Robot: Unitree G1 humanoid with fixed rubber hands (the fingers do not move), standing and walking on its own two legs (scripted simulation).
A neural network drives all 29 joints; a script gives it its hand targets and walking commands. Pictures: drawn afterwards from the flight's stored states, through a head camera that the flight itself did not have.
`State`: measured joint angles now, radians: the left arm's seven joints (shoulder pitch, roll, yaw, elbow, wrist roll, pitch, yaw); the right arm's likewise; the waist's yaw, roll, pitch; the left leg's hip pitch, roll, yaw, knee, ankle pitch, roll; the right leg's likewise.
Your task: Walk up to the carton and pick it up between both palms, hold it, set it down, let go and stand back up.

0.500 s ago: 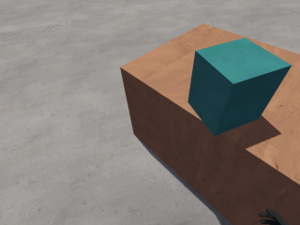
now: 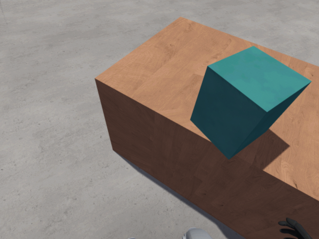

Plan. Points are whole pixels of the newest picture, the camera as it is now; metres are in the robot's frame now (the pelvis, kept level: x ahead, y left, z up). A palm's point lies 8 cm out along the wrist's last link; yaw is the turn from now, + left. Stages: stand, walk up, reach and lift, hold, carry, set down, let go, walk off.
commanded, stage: walk up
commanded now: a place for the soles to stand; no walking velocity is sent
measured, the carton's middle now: (240, 103) +0.53 -0.25 +0.01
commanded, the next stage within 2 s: none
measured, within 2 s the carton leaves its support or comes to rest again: neither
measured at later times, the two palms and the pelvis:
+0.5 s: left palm out of the picture +0.10 +0.27 -0.09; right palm out of the picture +0.09 -0.37 -0.08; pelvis +0.00 -0.04 -0.02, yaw -5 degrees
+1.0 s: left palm out of the picture +0.15 +0.32 -0.11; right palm out of the picture +0.05 -0.31 -0.08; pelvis +0.00 +0.03 -0.02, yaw -13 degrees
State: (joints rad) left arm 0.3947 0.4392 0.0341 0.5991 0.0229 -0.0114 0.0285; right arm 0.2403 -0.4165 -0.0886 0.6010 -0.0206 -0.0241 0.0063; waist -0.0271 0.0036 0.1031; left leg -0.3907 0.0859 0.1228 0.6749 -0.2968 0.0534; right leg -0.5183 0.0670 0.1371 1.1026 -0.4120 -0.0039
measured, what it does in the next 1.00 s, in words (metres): steps on the spot: right foot, then left foot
